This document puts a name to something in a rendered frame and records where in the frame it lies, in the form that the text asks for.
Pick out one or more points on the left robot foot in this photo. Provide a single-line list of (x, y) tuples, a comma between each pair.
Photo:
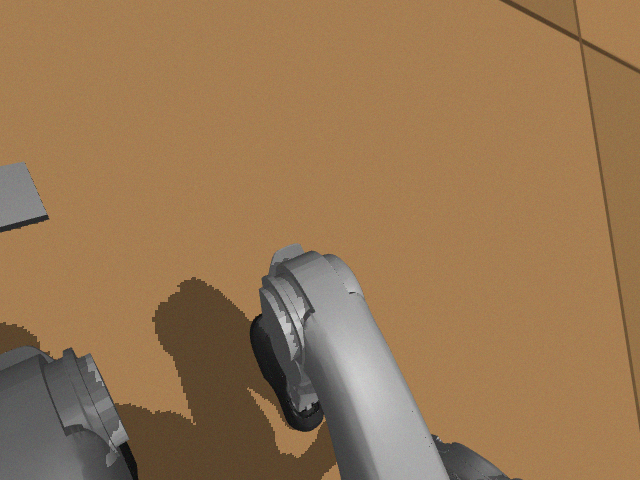
[(130, 461)]

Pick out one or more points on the small box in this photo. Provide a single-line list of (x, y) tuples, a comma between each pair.
[(20, 203)]

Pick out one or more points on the right robot foot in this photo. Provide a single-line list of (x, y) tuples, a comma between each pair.
[(305, 420)]

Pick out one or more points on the right robot hand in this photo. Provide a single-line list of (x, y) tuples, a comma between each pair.
[(462, 463)]

